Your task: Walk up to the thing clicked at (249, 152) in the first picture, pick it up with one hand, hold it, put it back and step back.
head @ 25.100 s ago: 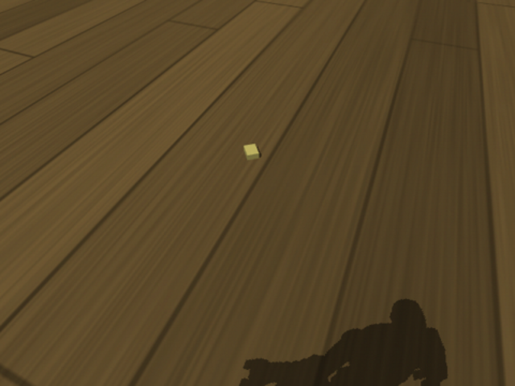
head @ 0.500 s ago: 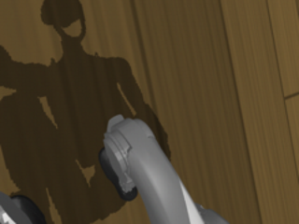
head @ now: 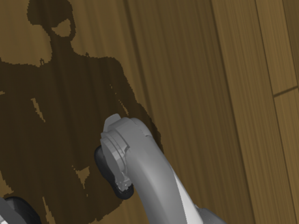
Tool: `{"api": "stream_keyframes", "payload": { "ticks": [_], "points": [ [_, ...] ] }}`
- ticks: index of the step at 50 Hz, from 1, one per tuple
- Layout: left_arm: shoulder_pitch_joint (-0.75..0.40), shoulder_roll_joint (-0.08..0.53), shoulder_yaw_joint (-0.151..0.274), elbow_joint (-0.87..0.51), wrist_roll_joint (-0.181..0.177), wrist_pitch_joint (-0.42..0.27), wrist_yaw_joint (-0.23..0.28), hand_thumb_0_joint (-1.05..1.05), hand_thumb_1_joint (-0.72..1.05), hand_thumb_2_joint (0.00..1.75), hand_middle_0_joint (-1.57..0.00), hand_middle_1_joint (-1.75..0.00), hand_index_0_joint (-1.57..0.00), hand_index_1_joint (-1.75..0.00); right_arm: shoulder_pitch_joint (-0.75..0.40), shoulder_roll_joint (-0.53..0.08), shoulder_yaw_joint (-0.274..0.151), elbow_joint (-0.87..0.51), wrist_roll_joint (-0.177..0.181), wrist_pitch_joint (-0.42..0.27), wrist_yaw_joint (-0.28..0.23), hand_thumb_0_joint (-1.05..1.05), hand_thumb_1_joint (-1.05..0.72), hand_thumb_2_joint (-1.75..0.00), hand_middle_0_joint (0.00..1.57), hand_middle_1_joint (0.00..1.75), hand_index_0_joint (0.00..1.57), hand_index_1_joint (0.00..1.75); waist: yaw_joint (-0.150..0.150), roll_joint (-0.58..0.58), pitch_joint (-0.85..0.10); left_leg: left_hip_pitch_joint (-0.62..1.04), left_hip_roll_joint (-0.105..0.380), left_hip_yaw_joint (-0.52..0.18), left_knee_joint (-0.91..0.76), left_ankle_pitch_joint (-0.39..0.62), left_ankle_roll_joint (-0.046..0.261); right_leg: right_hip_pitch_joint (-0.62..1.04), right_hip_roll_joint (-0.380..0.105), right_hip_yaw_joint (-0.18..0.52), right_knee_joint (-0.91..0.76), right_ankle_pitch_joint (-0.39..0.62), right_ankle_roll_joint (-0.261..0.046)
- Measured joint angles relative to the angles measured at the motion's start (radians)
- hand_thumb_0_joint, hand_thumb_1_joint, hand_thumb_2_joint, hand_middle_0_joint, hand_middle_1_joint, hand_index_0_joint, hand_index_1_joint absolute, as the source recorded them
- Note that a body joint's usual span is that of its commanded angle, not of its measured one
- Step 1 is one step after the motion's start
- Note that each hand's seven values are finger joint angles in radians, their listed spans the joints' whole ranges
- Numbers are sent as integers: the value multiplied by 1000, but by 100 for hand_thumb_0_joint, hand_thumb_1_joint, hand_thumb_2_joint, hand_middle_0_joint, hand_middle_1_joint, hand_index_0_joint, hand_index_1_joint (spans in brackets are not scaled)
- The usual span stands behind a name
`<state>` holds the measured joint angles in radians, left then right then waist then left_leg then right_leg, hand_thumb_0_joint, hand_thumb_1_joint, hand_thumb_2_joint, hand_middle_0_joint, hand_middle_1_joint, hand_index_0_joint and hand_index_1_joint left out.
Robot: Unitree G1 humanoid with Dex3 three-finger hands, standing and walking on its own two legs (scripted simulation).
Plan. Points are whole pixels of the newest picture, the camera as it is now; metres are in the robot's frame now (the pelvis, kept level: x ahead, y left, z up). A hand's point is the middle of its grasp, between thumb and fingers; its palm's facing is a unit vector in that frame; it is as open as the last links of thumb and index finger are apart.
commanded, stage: rest palm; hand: left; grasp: from above
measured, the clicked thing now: out of the picture +0.49 +0.37 -0.31
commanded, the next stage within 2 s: close in 0.80 s
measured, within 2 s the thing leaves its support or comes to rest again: neither
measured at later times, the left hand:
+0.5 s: hand out of the picture +0.48 +0.34 -0.26, palm faces -0.30 -0.32 -0.90, open 14.2 cm
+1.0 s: hand out of the picture +0.48 +0.36 -0.26, palm faces -0.29 -0.32 -0.90, open 14.0 cm
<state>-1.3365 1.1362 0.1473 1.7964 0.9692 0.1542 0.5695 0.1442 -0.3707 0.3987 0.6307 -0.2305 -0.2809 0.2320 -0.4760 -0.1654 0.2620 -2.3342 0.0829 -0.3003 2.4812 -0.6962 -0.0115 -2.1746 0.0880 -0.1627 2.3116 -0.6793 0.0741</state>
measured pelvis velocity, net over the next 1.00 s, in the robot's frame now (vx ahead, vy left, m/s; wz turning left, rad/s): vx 0.00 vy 0.00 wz -0.01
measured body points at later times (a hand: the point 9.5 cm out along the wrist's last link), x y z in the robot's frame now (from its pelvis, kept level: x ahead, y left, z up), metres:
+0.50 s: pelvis +0.00 +0.00 +0.00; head +0.32 +0.11 +0.30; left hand +0.50 +0.36 -0.21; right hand +0.01 -0.24 -0.04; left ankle +0.06 +0.14 -0.29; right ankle +0.12 -0.12 -0.29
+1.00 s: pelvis +0.00 +0.00 +0.00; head +0.32 +0.12 +0.29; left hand +0.50 +0.37 -0.21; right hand +0.01 -0.24 -0.04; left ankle +0.06 +0.14 -0.29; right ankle +0.12 -0.12 -0.29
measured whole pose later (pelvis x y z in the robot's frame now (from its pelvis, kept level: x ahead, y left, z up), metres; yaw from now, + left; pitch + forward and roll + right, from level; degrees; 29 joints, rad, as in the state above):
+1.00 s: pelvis +0.00 +0.00 +0.00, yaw -1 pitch +29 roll -16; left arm -1.32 1.17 0.14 1.75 0.93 0.16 0.56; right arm 0.12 -0.37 0.43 0.61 -0.23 -0.26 0.22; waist -0.48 -0.17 0.28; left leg -2.34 0.09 -0.31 2.47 -0.70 -0.01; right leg -2.18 0.09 -0.17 2.30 -0.68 0.08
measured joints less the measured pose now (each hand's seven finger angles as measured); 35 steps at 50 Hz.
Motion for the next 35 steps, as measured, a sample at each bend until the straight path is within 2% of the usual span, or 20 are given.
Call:
{"api": "stream_keyframes", "payload": {
  "ticks": [14,25,35],
  "points": [
    [-4,15,-10,-6,-20,14,5,0,-53,96,-12,-96,-10,-98,-8,-10,19,-8,-1,7,2,0,-94,-91,20,30,20,30,-18,-4,12,0,3,-5,-8,-2,-3,-2,2,-4,-10,3,2],
    [4,24,-1,-14,-30,5,2,0,-54,97,-12,-97,-10,-99,-19,-8,26,-14,-2,15,-4,0,-94,-91,20,30,20,30,-15,-7,25,6,7,-8,-12,-1,-7,-1,4,-7,-14,8,0],
    [0,33,-12,-34,-30,5,-11,0,-52,97,-11,-97,-10,-99,-28,0,27,-13,1,18,-9,0,-93,-91,20,30,20,30,-13,-7,20,6,6,-9,-14,-6,-6,1,3,-9,-18,3,0]
  ]
}}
